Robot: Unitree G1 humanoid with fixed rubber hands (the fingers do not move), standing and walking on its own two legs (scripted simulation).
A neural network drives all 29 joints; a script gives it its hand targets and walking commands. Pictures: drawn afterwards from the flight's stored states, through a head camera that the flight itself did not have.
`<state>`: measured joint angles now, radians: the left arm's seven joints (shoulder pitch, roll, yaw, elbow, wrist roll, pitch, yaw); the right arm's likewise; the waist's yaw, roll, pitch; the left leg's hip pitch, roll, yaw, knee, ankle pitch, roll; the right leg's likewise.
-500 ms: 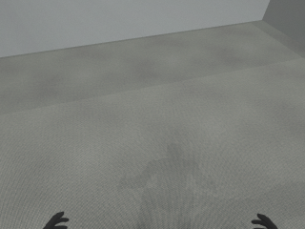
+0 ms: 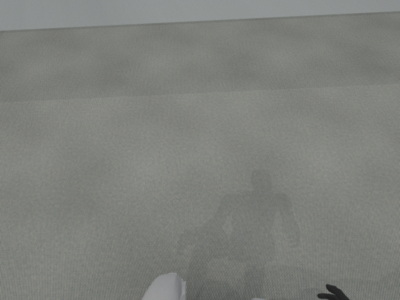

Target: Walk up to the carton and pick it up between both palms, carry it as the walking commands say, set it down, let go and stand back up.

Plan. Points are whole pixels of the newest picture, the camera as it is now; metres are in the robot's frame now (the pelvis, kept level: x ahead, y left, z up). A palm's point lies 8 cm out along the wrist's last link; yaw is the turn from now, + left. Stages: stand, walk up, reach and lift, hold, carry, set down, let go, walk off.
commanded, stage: walk up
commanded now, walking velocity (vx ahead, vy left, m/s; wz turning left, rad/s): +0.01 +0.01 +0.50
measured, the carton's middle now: out of the picture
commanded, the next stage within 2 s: none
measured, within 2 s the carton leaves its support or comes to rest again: neither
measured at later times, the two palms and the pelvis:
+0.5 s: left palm out of the picture +0.01 +0.29 -0.11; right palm out of the picture +0.12 -0.24 -0.15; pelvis -0.02 -0.01 -0.01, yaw +13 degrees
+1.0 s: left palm out of the picture -0.14 +0.26 -0.14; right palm (281, 259) +0.20 -0.15 -0.11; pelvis -0.05 +0.00 -0.01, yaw +30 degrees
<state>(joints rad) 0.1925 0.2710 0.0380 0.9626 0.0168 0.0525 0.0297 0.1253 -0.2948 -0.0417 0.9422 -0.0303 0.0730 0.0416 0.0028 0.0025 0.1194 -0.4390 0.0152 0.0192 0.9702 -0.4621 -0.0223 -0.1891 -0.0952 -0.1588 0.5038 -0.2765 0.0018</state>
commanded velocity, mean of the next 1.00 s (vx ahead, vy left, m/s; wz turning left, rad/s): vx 0.01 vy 0.01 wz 0.50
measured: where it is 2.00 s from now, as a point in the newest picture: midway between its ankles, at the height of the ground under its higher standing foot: outside the picture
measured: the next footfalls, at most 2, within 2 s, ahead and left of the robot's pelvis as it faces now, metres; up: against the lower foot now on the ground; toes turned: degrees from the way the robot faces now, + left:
left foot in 0.14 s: +0.03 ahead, +0.16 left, +0.00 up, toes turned +8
right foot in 0.48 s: +0.04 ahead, -0.09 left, +0.00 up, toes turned +9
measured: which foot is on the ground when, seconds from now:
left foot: up 0.00-0.12, down 0.14-0.50, up 0.52-0.96, down 0.98-1.00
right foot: down 0.00-0.12, up 0.14-0.46, down 0.48-0.98, up 1.00-1.00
